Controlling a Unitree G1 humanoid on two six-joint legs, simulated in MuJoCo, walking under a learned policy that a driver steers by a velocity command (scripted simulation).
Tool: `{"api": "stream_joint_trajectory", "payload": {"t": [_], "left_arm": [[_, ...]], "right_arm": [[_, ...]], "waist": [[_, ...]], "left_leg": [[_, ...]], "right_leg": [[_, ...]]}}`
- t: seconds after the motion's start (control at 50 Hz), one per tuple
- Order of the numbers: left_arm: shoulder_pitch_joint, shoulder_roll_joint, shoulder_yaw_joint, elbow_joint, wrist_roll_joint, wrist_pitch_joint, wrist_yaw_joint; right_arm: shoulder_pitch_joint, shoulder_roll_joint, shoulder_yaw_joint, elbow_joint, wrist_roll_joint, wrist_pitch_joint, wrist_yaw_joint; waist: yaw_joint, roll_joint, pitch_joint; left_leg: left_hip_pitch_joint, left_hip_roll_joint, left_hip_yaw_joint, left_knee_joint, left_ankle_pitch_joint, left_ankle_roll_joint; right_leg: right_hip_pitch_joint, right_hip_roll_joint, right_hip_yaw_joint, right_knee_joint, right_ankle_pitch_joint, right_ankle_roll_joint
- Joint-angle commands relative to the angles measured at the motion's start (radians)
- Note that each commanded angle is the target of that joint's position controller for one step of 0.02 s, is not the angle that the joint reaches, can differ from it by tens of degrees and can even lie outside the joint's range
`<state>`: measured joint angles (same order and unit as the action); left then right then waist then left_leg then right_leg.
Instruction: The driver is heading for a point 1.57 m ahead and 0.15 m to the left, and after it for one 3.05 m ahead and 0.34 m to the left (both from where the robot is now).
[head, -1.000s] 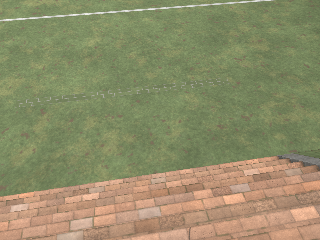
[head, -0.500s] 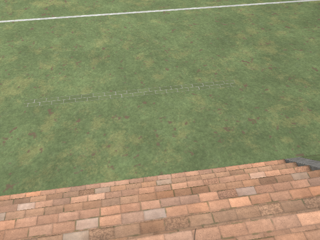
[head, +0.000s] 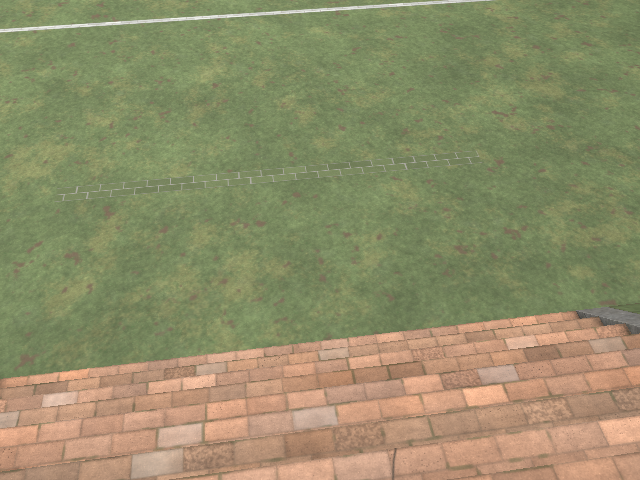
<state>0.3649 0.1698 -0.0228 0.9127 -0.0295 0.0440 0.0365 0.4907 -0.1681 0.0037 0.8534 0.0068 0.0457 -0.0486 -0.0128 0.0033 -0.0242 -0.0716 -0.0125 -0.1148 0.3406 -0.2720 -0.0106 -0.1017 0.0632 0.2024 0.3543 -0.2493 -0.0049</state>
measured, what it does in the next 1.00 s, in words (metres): stands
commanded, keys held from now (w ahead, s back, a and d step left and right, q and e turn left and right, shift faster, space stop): w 1.00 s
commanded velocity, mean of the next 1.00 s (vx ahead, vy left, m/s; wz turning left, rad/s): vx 0.45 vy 0.00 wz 0.00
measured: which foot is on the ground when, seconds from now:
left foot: down 0.00-1.00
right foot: down 0.00-1.00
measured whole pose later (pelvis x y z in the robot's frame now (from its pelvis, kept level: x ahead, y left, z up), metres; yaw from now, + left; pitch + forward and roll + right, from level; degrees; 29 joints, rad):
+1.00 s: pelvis +0.00 -0.01 -0.01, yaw -1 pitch -1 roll +0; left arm 0.09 0.20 -0.11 0.63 0.02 0.02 -0.03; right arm 0.25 -0.21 0.09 0.50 -0.04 0.06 -0.02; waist -0.03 0.00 -0.01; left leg -0.11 0.01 -0.11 0.47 -0.34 -0.03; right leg -0.15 0.10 0.19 0.48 -0.31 -0.02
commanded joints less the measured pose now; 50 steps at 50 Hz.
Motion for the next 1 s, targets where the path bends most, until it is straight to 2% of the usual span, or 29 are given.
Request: {"api": "stream_joint_trajectory", "payload": {"t": [0.02,0.04,0.1,0.16,0.2,0.26,0.3,0.38,0.66,0.68,0.72,0.76,0.78,0.9,0.92,1.0], "left_arm": [[-0.015,0.068,0.011,-0.074,-0.001,-0.023,0.002],[-0.020,0.062,0.007,-0.080,-0.001,-0.028,0.003],[-0.033,0.066,0.006,-0.105,-0.001,-0.034,0.002],[-0.052,0.050,-0.006,-0.133,0.009,-0.036,0.000],[-0.047,0.053,-0.008,-0.137,0.006,-0.034,-0.001],[-0.080,0.060,-0.011,-0.162,0.011,-0.024,0.000],[-0.102,0.058,-0.017,-0.174,0.018,-0.018,-0.001],[-0.150,0.058,-0.025,-0.201,0.022,-0.011,-0.005],[-0.270,0.075,-0.047,-0.286,0.036,-0.014,-0.027],[-0.295,0.074,-0.050,-0.304,0.038,-0.017,-0.032],[-0.306,0.075,-0.055,-0.317,0.039,-0.024,-0.041],[-0.313,0.079,-0.058,-0.328,0.041,-0.029,-0.045],[-0.321,0.084,-0.058,-0.334,0.038,-0.030,-0.047],[-0.343,0.098,-0.069,-0.353,0.049,-0.041,-0.057],[-0.352,0.105,-0.066,-0.362,0.050,-0.041,-0.062],[-0.363,0.104,-0.073,-0.380,0.059,-0.040,-0.066]], "right_arm": [[0.063,-0.087,-0.019,-0.043,0.000,-0.014,-0.010],[0.058,-0.093,-0.021,-0.049,0.003,-0.014,-0.013],[0.039,-0.093,-0.018,-0.066,0.004,-0.014,-0.017],[0.023,-0.081,-0.007,-0.083,-0.012,-0.006,-0.016],[0.015,-0.086,-0.001,-0.091,-0.011,-0.008,-0.013],[-0.021,-0.084,0.010,-0.115,-0.010,-0.020,-0.006],[-0.037,-0.087,0.015,-0.128,-0.014,-0.024,0.000],[-0.072,-0.091,0.024,-0.161,-0.020,-0.028,0.010],[-0.185,-0.100,0.053,-0.292,-0.032,-0.024,0.022],[-0.208,-0.106,0.052,-0.315,-0.040,-0.018,0.023],[-0.219,-0.108,0.053,-0.339,-0.043,-0.011,0.020],[-0.231,-0.108,0.057,-0.360,-0.045,-0.008,0.019],[-0.235,-0.109,0.058,-0.370,-0.040,-0.009,0.019],[-0.256,-0.117,0.064,-0.411,-0.043,-0.001,0.019],[-0.270,-0.125,0.063,-0.423,-0.041,-0.001,0.022],[-0.281,-0.121,0.068,-0.447,-0.050,-0.003,0.029]], "waist": [[-0.009,0.008,0.111],[-0.012,0.008,0.072],[-0.015,0.005,0.065],[-0.015,0.014,0.060],[-0.013,0.019,0.043],[-0.006,0.001,0.051],[-0.007,-0.002,0.042],[-0.008,-0.005,0.021],[-0.012,0.005,0.000],[-0.012,-0.010,-0.001],[-0.014,-0.004,-0.001],[-0.016,0.003,-0.002],[-0.015,0.005,-0.006],[-0.017,0.007,-0.012],[-0.017,0.007,0.022],[-0.019,-0.003,-0.022]], "left_leg": [[0.003,0.034,-0.018,-0.029,0.038,0.033],[0.023,0.041,-0.018,-0.015,0.099,0.031],[0.036,0.029,-0.004,0.044,0.207,0.036],[0.033,0.024,0.001,0.097,0.272,0.041],[0.012,0.023,0.008,0.126,0.284,0.041],[-0.028,0.019,0.009,0.166,0.280,0.036],[-0.041,0.017,0.010,0.196,0.308,0.030],[-0.047,0.019,0.005,0.231,0.307,0.023],[-0.046,0.046,-0.026,0.211,0.238,-0.001],[-0.040,0.042,-0.027,0.198,0.218,-0.005],[-0.035,0.045,-0.030,0.180,0.201,-0.009],[-0.032,0.050,-0.036,0.168,0.207,-0.011],[-0.033,0.051,-0.043,0.152,0.203,-0.015],[-0.020,0.069,-0.066,0.095,0.184,-0.025],[-0.040,0.060,-0.068,0.089,0.165,-0.018],[-0.038,0.065,-0.072,0.078,0.159,-0.019]], "right_leg": [[-0.134,-0.030,-0.006,-0.032,0.111,-0.062],[-0.115,-0.034,-0.010,-0.014,0.164,-0.056],[-0.114,-0.018,-0.029,0.042,0.275,-0.060],[-0.116,-0.010,-0.036,0.087,0.344,-0.067],[-0.096,-0.020,-0.021,0.114,0.372,-0.064],[-0.081,-0.018,-0.008,0.142,0.418,-0.072],[-0.072,-0.016,0.001,0.169,0.465,-0.079],[-0.065,-0.015,0.023,0.194,0.498,-0.085],[-0.077,-0.034,0.074,0.168,0.431,-0.071],[-0.077,-0.024,0.068,0.153,0.422,-0.075],[-0.077,-0.030,0.071,0.139,0.406,-0.073],[-0.077,-0.038,0.075,0.129,0.401,-0.070],[-0.069,-0.041,0.077,0.123,0.391,-0.068],[-0.055,-0.070,0.092,0.078,0.367,-0.051],[-0.073,-0.063,0.093,0.077,0.344,-0.054],[-0.059,-0.072,0.092,0.072,0.329,-0.050]]}}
